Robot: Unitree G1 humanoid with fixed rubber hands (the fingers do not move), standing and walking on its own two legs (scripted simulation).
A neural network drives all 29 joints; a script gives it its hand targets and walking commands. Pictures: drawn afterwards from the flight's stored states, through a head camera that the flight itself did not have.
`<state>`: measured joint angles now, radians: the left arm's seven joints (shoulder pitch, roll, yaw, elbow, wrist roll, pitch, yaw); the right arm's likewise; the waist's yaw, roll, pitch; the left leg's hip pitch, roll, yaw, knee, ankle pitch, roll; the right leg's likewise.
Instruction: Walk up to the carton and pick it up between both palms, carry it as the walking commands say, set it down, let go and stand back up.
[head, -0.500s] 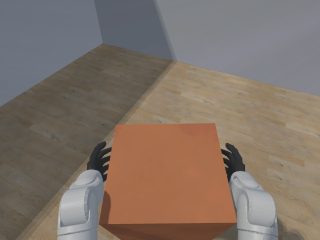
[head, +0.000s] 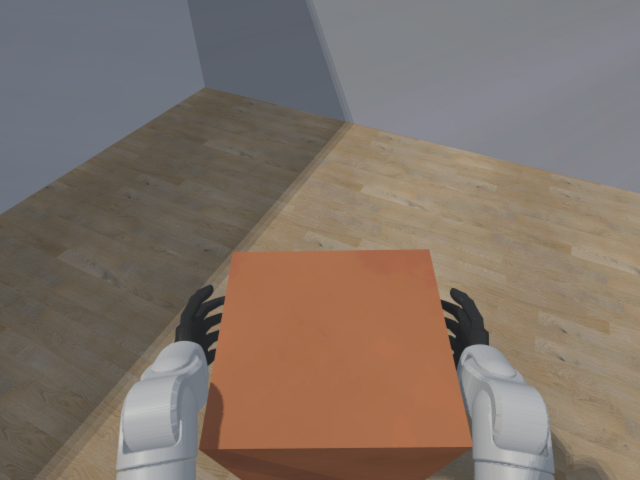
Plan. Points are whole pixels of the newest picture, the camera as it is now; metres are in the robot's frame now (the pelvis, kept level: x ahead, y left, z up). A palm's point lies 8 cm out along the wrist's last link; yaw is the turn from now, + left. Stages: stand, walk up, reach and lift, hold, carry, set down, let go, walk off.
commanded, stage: carry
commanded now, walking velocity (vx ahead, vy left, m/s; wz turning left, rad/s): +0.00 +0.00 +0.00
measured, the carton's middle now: (332, 379) +0.26 -0.01 -0.01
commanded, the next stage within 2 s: hold in 0.90 s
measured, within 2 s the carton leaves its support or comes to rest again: neither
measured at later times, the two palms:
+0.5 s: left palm (193, 348) +0.26 +0.16 +0.07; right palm (472, 352) +0.25 -0.17 +0.06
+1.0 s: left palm (198, 351) +0.27 +0.16 +0.04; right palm (461, 356) +0.26 -0.17 +0.03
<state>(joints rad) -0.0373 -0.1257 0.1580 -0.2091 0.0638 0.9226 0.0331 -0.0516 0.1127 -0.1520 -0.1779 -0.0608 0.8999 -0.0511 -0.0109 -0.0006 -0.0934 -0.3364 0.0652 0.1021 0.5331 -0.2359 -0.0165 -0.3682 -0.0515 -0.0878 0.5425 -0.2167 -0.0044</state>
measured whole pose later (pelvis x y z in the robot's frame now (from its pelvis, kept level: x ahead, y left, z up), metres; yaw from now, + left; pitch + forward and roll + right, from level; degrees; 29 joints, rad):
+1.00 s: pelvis -0.01 +0.00 +0.00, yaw -2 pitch -4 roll +0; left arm -0.15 -0.09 0.15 0.04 0.14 0.81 -0.01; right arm -0.16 0.07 -0.16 0.06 -0.13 0.80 -0.03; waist 0.03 0.01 0.06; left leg -0.20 0.00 -0.01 0.49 -0.23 0.00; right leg -0.23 0.01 0.00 0.48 -0.19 -0.01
